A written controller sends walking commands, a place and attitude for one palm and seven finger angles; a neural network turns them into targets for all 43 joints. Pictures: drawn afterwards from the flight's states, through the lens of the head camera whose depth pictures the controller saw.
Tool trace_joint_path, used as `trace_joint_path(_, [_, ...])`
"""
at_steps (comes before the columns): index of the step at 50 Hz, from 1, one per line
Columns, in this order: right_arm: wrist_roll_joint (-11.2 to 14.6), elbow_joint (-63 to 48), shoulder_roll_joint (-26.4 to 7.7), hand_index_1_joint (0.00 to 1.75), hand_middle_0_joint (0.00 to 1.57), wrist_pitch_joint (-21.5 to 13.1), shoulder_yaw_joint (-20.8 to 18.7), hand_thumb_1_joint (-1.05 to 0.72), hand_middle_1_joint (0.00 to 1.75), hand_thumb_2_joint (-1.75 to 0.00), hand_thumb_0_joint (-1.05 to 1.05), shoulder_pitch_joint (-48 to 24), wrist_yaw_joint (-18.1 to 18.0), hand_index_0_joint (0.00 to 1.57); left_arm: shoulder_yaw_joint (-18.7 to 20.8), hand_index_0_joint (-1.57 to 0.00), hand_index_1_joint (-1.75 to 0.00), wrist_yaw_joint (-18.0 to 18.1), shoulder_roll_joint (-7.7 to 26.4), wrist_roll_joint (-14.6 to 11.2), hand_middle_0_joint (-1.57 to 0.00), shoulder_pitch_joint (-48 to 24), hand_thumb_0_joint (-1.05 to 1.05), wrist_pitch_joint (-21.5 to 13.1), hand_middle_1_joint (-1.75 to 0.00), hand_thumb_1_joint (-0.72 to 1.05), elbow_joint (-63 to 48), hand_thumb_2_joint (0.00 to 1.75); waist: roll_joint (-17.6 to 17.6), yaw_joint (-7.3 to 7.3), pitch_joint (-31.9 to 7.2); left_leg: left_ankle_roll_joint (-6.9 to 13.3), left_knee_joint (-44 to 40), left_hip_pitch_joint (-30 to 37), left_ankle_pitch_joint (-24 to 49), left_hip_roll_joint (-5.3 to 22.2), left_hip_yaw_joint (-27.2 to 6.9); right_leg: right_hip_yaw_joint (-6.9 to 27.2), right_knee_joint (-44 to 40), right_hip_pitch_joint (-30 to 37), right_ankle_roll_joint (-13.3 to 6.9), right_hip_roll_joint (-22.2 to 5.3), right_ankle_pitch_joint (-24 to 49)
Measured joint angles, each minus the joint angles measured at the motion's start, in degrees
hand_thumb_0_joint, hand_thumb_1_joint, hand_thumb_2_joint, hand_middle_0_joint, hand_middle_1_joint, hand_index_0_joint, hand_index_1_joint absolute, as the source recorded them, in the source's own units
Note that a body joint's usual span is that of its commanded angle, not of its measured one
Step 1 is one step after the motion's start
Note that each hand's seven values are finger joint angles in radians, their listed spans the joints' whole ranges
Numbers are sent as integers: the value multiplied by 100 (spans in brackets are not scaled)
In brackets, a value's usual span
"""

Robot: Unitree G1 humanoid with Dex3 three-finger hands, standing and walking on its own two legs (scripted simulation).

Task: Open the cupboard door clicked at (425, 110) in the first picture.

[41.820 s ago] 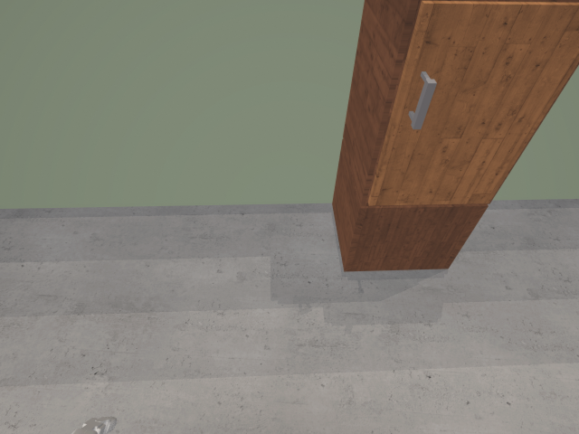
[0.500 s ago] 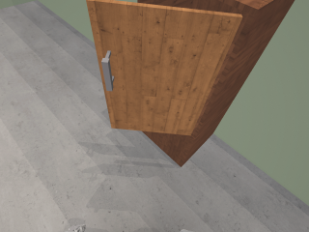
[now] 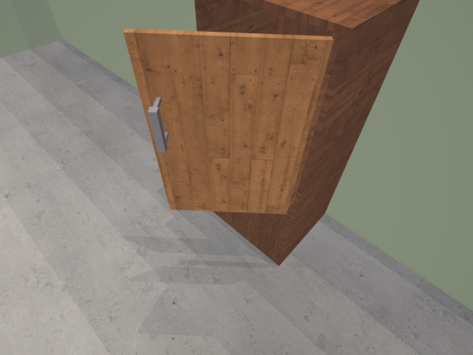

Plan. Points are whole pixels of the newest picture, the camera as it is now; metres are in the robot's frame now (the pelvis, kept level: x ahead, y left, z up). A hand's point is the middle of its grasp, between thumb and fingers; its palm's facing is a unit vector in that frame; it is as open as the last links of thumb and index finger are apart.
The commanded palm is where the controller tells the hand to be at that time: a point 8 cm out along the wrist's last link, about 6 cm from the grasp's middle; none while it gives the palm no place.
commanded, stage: come to a stop and stand still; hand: left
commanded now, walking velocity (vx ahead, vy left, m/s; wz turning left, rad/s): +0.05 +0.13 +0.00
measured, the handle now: (160, 125) +0.59 +0.21 +0.04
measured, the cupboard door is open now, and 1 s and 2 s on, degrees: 41 41 41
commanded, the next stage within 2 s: look again from close up in 0.56 s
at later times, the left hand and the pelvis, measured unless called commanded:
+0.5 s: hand out of the picture +0.02 +0.17 -0.18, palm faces +0.04 -0.98 -0.17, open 7.4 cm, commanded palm none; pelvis +0.02 +0.01 +0.00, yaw +0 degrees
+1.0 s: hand out of the picture +0.00 +0.19 -0.18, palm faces +0.03 -0.98 -0.21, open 7.4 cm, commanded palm none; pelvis -0.02 +0.01 -0.01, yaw +1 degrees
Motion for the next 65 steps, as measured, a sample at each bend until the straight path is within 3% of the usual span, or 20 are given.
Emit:
trace_joint_path(8, [8, 242, 107, 30, 20, -10, 66, -91, 30, -90, 1, 306, -13, 20, -46, -20, -30, 35, -181, -17, -20, 90, 0, -50, -29, 90, 83, 89, -107, 51, 46, -22, 16, 111, -108, -23, -25, -27, -9, 132, -21, -19, -101])
trace_joint_path(20, [43, 214, 316, 30, 20, -131, 127, -91, 30, -90, 0, 34, -121, 20, -34, -20, -30, 135, -135, -25, -20, -17, 0, -56, -29, 90, 126, 89, -165, 78, 120, 21, -119, 209, -121, -94, 4, -8, -159, 234, 39, -86, -95])
trace_joint_path(33, [40, 174, 162, 30, 20, -130, 110, -92, 30, -90, 1, -184, -137, 20, -53, -20, -30, 142, -68, -11, -20, -62, 0, -57, -29, 90, 120, 89, -173, 103, 105, 54, -248, 295, -92, -150, 7, -14, -312, 335, 82, -135, -49])
trace_joint_path(39, [35, -313, -32, 30, 20, -217, 113, -92, 30, -90, 1, -241, -87, 20, -138, -20, -30, 271, -99, 40, -20, -34, 0, -250, -29, 90, -153, 89, 60, 37, 252, 95, 449, -219, -322, -22, -54, -45, 168, -66, 91, -35, -159])
trace_joint_path(45, [34, -440, -16, 30, 20, -128, 115, -91, 30, -90, 1, -227, -76, 20, -128, -20, -30, 247, 11, 31, -20, -9, 0, -105, -29, 90, -316, 89, 42, 92, 131, 131, 696, -264, -346, -37, -63, -52, 551, -160, 103, -65, -285])
trace_joint_path(65, [33, -352, -18, 30, 20, -27, 96, -91, 30, -90, 1, 40, 53, 20, -154, -20, -30, 93, 157, 65, -20, 520, 0, -19, -29, 90, -324, 89, -133, 162, -110, 143, 210, -403, 200, -42, -26, -13, 370, -459, 50, -48, 124])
